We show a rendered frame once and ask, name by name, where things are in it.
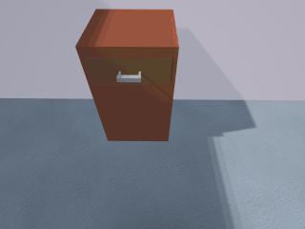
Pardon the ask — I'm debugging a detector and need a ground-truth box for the drawer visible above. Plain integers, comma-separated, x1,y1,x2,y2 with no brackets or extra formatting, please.
85,57,173,85

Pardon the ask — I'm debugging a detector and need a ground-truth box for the cabinet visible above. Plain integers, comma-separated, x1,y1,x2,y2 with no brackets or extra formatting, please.
75,9,179,141

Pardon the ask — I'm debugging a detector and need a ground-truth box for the handle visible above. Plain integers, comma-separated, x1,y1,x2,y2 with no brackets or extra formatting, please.
116,71,141,83

